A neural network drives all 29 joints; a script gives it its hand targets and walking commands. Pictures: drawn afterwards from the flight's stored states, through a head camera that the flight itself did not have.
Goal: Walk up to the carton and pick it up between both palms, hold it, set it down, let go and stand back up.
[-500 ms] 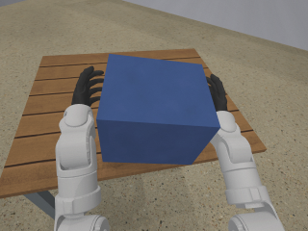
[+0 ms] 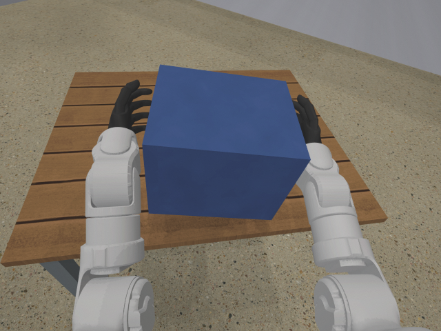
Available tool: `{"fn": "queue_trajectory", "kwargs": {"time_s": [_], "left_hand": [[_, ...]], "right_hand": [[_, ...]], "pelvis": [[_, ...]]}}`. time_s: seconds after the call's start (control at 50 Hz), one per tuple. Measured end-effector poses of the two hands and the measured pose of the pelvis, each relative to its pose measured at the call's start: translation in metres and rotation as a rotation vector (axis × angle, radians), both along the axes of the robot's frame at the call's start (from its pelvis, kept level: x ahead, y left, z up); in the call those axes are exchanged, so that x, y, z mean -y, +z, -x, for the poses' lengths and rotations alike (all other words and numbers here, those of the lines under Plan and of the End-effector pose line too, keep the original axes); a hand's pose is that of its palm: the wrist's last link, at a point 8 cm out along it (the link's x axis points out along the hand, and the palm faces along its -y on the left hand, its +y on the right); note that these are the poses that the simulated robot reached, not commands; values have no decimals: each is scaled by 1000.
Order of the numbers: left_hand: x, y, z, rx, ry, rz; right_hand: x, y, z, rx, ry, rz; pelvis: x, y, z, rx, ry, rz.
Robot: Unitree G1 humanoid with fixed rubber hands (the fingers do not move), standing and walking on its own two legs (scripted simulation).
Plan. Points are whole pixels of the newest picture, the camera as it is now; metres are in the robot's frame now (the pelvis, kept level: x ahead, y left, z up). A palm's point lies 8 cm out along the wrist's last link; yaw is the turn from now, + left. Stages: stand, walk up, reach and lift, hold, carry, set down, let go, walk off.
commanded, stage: hold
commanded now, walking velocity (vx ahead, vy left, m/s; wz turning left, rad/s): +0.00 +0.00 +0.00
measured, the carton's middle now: (218, 146) +0.38 +0.01 +0.16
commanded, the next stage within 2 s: set down in 1.22 s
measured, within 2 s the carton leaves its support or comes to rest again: neither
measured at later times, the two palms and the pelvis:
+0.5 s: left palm (109, 150) +0.34 +0.17 +0.19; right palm (305, 152) +0.35 -0.13 +0.17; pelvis -0.01 +0.01 +0.00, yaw -1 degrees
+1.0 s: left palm (135, 145) +0.35 +0.14 +0.18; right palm (324, 160) +0.34 -0.17 +0.16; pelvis +0.00 +0.00 +0.00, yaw -1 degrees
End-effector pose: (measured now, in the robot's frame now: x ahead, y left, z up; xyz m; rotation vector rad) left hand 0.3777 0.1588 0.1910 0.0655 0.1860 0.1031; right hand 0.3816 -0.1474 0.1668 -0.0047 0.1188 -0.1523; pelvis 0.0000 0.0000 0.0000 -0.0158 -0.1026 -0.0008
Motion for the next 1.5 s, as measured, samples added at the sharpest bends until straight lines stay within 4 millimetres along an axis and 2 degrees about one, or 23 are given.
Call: {"fn": "queue_trajectory", "kwargs": {"time_s": [0.1, 0.2, 0.34, 0.46, 0.58, 0.66, 0.8, 0.92, 1.04, 1.22, 1.42, 1.5], "left_hand": [[13, 5, -1, 41, -26, 0], [18, -5, 9, 26, -49, 21], [4, -26, 31, -27, -31, 37], [-11, -12, 42, 37, 4, 20], [-16, 5, 35, 35, 27, 0], [-10, 4, 30, -2, 13, -29], [14, -13, 17, -47, -51, -32], [25, -12, 19, 11, -78, -6], [16, -8, 29, 26, -39, 15], [-1, -21, 31, -19, -13, 13], [8, -8, 20, 44, -57, -25], [9, -10, 17, 56, -65, -37]], "right_hand": [[13, 4, 5, 43, -29, -12], [18, -5, 21, 31, -54, -28], [5, -23, 37, -20, -36, -35], [-11, -3, 36, 43, 3, -11], [-16, 13, 23, 39, 26, -15], [-10, 5, 23, 5, 14, -64], [13, -19, 30, -38, -50, -51], [25, -13, 38, 20, -75, -20], [17, -7, 36, 33, -38, -20], [0, -15, 30, -12, -10, -23], [8, -7, 30, 51, -49, -30], [10, -16, 29, 65, -51, -44]], "pelvis": [[0, 1, -14, 2, -5, 3], [-2, 2, -20, 28, -16, 0], [-5, 1, -8, 60, -26, -2], [-7, 0, 7, 56, -24, -3], [-8, -1, 13, 53, -8, -1], [-8, -1, 9, 46, 9, 1], [-5, -1, 2, 45, 9, 4], [0, 1, -5, 34, -7, 1], [4, 1, -4, 55, -21, -5], [9, 0, 1, 48, 3, -6], [0, 0, -3, 32, 3, 0], [-5, 0, -9, 52, -9, -1]]}}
